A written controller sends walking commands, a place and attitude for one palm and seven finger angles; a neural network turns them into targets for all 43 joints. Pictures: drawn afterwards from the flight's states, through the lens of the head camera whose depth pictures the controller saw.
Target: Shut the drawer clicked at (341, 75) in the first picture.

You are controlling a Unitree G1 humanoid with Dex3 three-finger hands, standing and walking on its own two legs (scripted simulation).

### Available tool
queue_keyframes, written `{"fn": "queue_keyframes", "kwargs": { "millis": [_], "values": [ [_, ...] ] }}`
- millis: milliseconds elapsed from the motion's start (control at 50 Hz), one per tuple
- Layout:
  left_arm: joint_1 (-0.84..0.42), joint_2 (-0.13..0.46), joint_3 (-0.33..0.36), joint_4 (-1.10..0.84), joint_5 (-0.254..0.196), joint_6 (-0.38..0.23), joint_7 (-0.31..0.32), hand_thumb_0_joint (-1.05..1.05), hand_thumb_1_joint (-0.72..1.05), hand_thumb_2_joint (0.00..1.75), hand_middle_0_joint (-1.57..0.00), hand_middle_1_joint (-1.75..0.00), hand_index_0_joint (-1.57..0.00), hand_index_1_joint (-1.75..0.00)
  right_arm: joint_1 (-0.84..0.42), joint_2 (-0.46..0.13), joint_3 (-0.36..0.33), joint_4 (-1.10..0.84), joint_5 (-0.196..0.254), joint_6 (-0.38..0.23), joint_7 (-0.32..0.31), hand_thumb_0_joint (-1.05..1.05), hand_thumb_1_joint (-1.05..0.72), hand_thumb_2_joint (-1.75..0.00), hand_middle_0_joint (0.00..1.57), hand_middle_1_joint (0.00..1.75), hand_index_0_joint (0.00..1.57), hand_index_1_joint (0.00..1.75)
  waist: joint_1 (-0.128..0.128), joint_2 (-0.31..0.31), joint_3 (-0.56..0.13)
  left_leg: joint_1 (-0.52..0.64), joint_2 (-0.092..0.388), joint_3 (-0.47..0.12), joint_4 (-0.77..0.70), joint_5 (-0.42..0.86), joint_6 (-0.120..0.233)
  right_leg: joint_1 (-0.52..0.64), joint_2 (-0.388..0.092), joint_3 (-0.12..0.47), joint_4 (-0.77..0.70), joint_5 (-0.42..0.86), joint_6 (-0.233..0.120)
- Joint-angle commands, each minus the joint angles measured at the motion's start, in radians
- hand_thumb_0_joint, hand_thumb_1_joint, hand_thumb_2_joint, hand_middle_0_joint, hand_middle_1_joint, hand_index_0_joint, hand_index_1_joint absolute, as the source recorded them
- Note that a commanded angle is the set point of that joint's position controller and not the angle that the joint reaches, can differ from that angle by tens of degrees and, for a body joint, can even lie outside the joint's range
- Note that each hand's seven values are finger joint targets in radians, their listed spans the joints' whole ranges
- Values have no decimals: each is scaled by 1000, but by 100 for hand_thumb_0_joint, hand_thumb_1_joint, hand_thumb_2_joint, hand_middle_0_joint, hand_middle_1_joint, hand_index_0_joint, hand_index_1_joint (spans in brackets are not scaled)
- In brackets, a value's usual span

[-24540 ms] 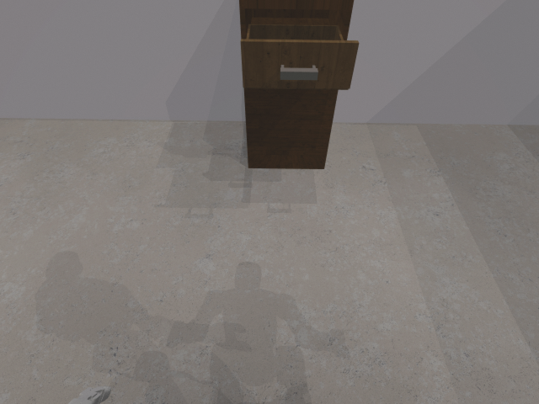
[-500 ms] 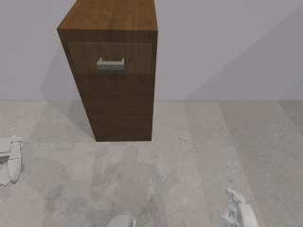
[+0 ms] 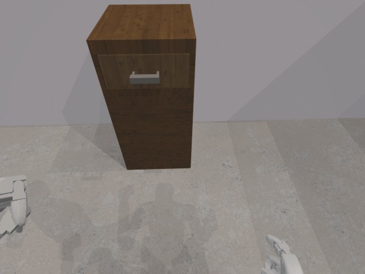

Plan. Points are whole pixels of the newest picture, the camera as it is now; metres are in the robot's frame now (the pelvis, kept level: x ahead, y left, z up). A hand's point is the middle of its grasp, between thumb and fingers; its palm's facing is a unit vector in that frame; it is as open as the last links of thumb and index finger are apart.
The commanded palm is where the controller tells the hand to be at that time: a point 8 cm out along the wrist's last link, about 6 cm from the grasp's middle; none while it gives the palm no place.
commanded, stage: stop stepping back and stand still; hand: left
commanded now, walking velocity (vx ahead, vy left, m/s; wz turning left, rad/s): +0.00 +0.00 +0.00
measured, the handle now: (145, 76) +0.88 +0.20 -0.03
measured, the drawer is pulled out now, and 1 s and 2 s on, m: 0.00 0.00 0.00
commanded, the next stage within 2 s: let the arm hang, fingers relaxed in 0.32 s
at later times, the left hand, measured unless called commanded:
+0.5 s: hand (44, 233) +0.18 +0.27 +0.06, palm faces +0.25 -0.84 -0.49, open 3.2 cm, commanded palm none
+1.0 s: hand out of the picture -0.03 +0.22 -0.17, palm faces +0.05 -0.96 -0.27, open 5.3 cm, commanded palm none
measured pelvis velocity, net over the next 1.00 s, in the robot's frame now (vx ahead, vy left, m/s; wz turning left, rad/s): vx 0.00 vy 0.01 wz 0.05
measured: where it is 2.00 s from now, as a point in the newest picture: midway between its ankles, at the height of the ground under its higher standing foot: outside the picture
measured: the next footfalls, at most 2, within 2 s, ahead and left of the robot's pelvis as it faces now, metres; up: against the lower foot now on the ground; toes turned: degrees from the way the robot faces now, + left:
none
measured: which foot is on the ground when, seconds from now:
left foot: down 0.00-1.00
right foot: down 0.00-1.00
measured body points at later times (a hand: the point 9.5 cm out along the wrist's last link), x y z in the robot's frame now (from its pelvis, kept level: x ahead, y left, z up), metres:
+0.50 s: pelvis -0.01 +0.01 -0.01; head -0.01 +0.00 +0.44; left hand +0.16 +0.31 +0.09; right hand +0.16 -0.23 -0.11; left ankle +0.02 +0.11 -0.74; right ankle +0.04 -0.11 -0.74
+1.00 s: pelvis +0.00 +0.01 +0.00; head +0.02 +0.01 +0.45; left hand -0.03 +0.27 -0.14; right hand +0.02 -0.24 -0.15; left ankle +0.02 +0.11 -0.74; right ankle +0.03 -0.11 -0.74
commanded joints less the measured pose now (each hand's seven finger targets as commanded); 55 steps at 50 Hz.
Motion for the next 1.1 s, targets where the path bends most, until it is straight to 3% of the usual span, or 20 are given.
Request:
{"fn": "queue_keyframes", "kwargs": {
  "millis": [0,60,100,140,180,240,320,380,400,420,460,520,580,660,720,800,840,900,1000,1080],
  "values": [
    [-95,102,52,-98,0,-24,21,0,90,90,-140,-160,-140,-160,-113,-136,-56,-142,-4,-61,-35,0,-90,-90,20,30,20,30,-2,-84,3,40,61,-105,-185,-78,34,-51,-96,127,-163,-263,18],
    [-212,108,21,-210,33,-30,23,0,90,90,-140,-160,-140,-160,-126,-144,-48,-146,-11,-84,-53,0,-90,-90,20,30,20,30,4,94,47,-92,124,-209,-359,-332,62,35,-38,78,-47,-212,40],
    [-241,114,17,-257,52,-32,30,0,90,90,-140,-160,-140,-160,-118,-139,-46,-151,-9,-103,-53,0,-90,-90,20,30,20,30,14,145,34,-155,150,-237,-404,-358,79,132,-18,47,55,-89,44],
    [-226,151,48,-284,55,-37,33,0,90,90,-140,-160,-140,-160,-108,-139,-51,-152,-13,-122,-50,0,-90,-90,20,30,20,30,17,129,6,-130,135,-210,-378,-290,71,155,-17,45,40,-50,45],
    [-144,133,55,-260,53,-41,34,0,90,90,-140,-160,-140,-160,-103,-132,-50,-154,-14,-130,-41,0,-90,-90,20,30,20,30,20,136,-11,-140,114,-177,-346,-235,64,195,-23,49,15,-30,40],
    [-37,130,93,-169,43,-49,29,0,90,90,-140,-160,-140,-160,-91,-128,-57,-149,-18,-120,-28,0,-90,-90,20,30,20,30,23,56,-1,-174,76,-140,-294,-221,42,199,-39,80,-54,-59,26],
    [-59,101,66,-104,17,-53,18,0,90,90,-140,-160,-140,-160,-94,-132,-67,-134,-15,-94,-20,0,-90,-90,20,30,20,30,2,-90,34,-36,15,-83,-105,-96,10,-30,-111,221,-241,-262,-13],
    [-89,102,56,-98,12,-46,18,0,90,90,-140,-160,-140,-160,-94,-134,-68,-123,-14,-84,-24,0,-90,-90,20,30,20,30,-3,-117,5,41,17,-74,-82,-26,11,-68,-116,202,-246,-257,-14],
    [-249,50,-279,674,101,117,-129,0,90,90,-140,-160,-140,-160,-113,-326,-122,128,-18,-116,69,0,-90,-90,20,30,20,30,-43,-57,28,-15,48,-131,86,161,21,-157,-176,125,-22,26,-53],
    [-242,14,-247,680,87,186,-145,0,90,90,-136,-156,-136,-156,-40,-255,-119,119,-5,-54,65,0,-90,-90,20,30,20,30,-33,-53,-44,48,53,-131,40,177,16,-152,-147,150,-6,50,-53],
    [-269,-37,-263,706,82,211,-147,0,90,90,-128,-147,-128,-147,-32,-228,-102,108,-17,-28,54,0,-90,-90,20,30,20,30,-14,-55,-46,-38,95,-190,-24,170,54,-116,-95,81,69,-44,-26],
    [-346,-15,-281,856,86,222,-143,0,90,90,-116,-134,-116,-134,-68,-248,-85,102,-34,-1,43,0,-90,-90,20,30,20,30,14,-201,-61,-99,105,-235,-71,236,87,5,-69,83,100,-4,-27],
    [-399,11,-295,1042,83,230,-137,0,90,90,-104,-121,-104,-121,-68,-235,-81,138,-38,22,39,0,-90,-90,20,30,20,30,16,-167,-70,-40,51,-176,-59,206,63,21,-108,139,48,46,-48],
    [-430,5,-326,1243,74,236,-132,0,90,90,-88,-104,-88,-104,-55,-188,-64,206,-37,52,37,0,-90,-90,20,30,20,30,11,40,-22,-22,38,-170,-119,24,47,-7,-111,167,-39,-129,-53],
    [-412,-8,-337,1366,65,233,-131,0,90,90,-76,-91,-76,-91,-25,-167,-61,258,-37,63,33,0,-90,-90,20,30,20,30,16,133,-6,-35,43,-180,-172,-87,43,12,-103,164,-74,-178,-52],
    [-405,-20,-341,1476,62,227,-132,0,90,90,-60,-73,-60,-73,23,-162,-62,311,-33,64,25,0,-90,-90,20,30,20,30,15,113,-25,-7,58,-185,-188,-59,43,57,-103,147,-96,-115,-50],
    [-410,-22,-345,1516,60,225,-131,0,90,90,-52,-65,-52,-65,48,-162,-65,335,-29,65,22,0,-90,-90,20,30,20,30,13,20,0,2,67,-185,-188,-26,44,53,-104,138,-110,-100,-49],
    [-413,-37,-355,1566,57,225,-129,0,90,90,-40,-52,-40,-52,77,-158,-63,378,-28,66,19,0,-90,-90,20,30,20,30,8,-35,40,25,65,-171,-193,-2,43,27,-114,142,-139,-116,-50],
    [-407,-49,-361,1621,55,226,-123,0,90,90,-20,-30,-20,-30,98,-140,-58,429,-27,64,17,0,-90,-90,20,30,20,30,8,-54,74,39,70,-168,-218,14,45,19,-111,133,-141,-105,-45],
    [-404,-64,-362,1644,55,225,-119,0,90,90,-20,-30,-20,-30,103,-121,-53,457,-28,61,15,0,-90,-90,20,30,20,30,10,-71,77,52,65,-151,-219,55,43,29,-115,134,-142,-81,-42]
  ]
}}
